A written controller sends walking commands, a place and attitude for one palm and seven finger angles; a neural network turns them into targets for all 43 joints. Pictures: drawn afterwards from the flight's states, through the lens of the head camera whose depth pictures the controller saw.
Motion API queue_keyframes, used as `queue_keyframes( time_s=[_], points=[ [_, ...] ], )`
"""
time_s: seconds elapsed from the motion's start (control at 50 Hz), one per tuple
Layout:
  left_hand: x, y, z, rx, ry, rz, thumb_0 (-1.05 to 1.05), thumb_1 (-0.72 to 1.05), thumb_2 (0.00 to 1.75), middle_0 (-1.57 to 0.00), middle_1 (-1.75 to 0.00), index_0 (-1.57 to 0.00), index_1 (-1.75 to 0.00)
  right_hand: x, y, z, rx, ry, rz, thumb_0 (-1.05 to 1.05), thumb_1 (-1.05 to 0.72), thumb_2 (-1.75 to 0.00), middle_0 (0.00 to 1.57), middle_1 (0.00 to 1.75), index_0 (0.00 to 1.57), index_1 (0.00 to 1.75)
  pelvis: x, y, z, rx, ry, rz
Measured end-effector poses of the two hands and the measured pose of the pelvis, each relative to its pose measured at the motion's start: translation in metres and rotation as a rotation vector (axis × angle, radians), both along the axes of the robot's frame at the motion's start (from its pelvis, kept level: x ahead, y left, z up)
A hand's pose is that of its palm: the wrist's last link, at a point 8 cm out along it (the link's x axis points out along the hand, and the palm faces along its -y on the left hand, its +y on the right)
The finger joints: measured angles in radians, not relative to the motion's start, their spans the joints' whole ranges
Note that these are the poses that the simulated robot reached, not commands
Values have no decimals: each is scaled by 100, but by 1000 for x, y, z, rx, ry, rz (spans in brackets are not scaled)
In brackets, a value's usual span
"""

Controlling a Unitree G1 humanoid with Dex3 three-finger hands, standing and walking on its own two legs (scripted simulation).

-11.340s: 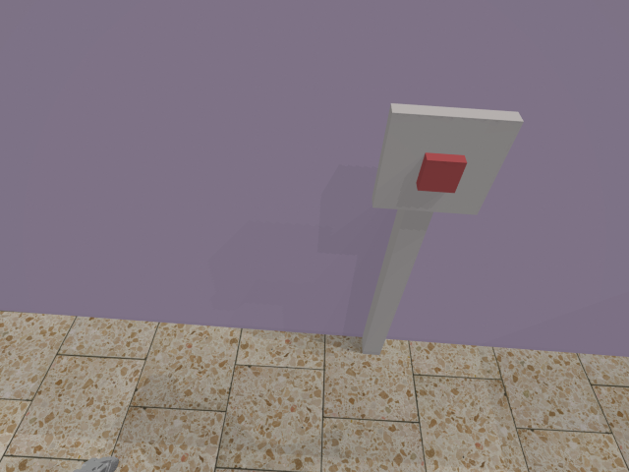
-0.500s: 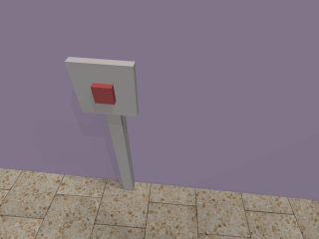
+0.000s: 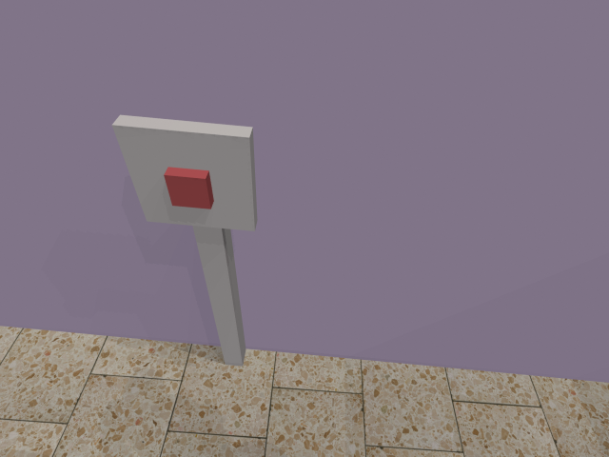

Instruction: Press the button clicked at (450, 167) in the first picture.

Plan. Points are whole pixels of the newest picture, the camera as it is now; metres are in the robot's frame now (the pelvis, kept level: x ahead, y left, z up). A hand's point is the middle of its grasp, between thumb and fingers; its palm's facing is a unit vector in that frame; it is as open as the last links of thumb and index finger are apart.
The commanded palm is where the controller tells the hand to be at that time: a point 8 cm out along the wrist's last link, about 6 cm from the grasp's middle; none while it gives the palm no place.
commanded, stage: look again from close up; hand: left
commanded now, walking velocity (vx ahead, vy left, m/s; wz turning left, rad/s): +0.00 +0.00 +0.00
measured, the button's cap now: (190, 187) +0.51 +0.23 +0.06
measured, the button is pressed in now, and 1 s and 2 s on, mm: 0 0 0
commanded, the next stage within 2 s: shuffle to correct the standing spot in 0.60 s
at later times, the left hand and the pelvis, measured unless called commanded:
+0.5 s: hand out of the picture -0.04 +0.19 -0.18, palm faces +0.02 -0.98 -0.18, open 7.3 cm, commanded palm none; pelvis -0.01 +0.02 +0.00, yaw +0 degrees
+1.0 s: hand out of the picture -0.05 +0.18 -0.18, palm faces +0.07 -0.99 -0.15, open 7.3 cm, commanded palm none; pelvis +0.00 +0.02 +0.00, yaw +0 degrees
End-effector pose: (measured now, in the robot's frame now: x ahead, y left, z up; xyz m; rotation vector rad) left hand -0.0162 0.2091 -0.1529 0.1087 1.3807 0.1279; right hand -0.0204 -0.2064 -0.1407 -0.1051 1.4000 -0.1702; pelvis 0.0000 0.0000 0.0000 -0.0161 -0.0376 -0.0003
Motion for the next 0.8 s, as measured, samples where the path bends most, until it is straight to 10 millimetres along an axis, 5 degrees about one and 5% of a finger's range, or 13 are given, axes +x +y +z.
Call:
queue_keyframes(
  time_s=[0.34, 0.58, 0.8],
  points=[
    [-21, 18, -1, -5, 37, 7, 0, 91, 90, -20, -30, -20, -30, 22, -1, 9, -56, -67, 20, 1, -91, -90, 20, 30, 20, 29, -7, 19, 2, 0, -7, -1],
    [-25, 38, 5, 35, 32, -1, 0, 91, 90, -20, -30, -20, -30, 11, 5, 7, -42, -55, 18, 0, -91, -90, 20, 30, 20, 29, -14, 26, 3, 6, -3, -1],
    [-29, 36, 6, 38, 45, -3, 0, 91, 90, -20, -30, -20, -30, 0, 2, 5, -37, -25, 9, 0, -91, -90, 20, 30, 20, 29, -15, 24, 3, 9, 0, -1]
  ],
)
